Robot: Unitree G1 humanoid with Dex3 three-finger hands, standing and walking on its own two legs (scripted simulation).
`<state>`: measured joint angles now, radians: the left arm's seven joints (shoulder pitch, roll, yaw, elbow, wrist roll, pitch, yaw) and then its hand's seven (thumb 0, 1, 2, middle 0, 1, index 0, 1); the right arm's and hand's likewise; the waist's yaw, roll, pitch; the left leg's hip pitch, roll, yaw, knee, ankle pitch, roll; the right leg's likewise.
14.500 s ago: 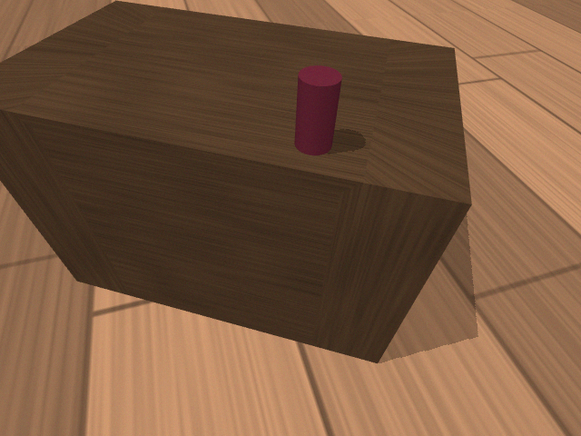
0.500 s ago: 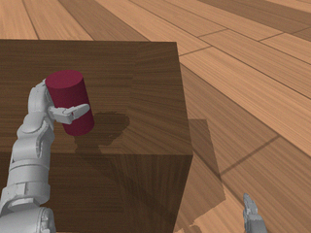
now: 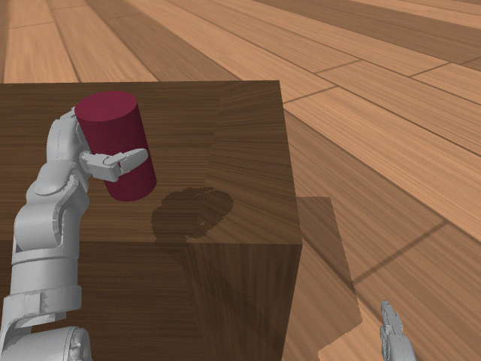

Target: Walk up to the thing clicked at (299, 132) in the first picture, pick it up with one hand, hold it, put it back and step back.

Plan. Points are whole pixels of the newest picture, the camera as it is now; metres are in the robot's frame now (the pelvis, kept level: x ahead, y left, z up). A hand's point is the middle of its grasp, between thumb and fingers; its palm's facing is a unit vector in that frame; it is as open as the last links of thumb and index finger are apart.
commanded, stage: lift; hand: left
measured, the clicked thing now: (121, 149) +0.38 +0.18 +0.22
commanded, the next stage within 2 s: hold in 0.60 s
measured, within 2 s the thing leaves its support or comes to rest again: neither
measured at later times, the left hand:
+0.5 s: hand (109, 129) +0.34 +0.17 +0.28, palm faces +0.14 -0.99 +0.00, open 10.9 cm
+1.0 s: hand (95, 115) +0.33 +0.17 +0.31, palm faces +0.12 -0.99 -0.01, open 10.9 cm
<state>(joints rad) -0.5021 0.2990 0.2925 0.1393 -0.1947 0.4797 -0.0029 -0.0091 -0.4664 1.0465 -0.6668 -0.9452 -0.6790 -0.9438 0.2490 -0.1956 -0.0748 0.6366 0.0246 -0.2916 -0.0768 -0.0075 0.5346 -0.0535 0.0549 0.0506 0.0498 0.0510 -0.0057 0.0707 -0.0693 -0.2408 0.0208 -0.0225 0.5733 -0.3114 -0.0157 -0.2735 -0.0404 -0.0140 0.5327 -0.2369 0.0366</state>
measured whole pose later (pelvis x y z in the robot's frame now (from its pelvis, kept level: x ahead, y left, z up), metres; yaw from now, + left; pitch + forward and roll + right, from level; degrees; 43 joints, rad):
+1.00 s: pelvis -0.02 +0.01 +0.00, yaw +1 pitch -2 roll +0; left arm -0.65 0.33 0.29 -0.06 -0.26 0.86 0.00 -0.01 -0.47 1.06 -0.66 -0.96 -0.67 -0.96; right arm 0.22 -0.21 -0.08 0.71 0.07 -0.37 -0.05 -0.01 0.53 -0.06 0.05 0.05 0.05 0.05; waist 0.03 0.08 -0.10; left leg -0.26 0.00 -0.02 0.61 -0.31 -0.01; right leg -0.29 -0.06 -0.01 0.57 -0.24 0.05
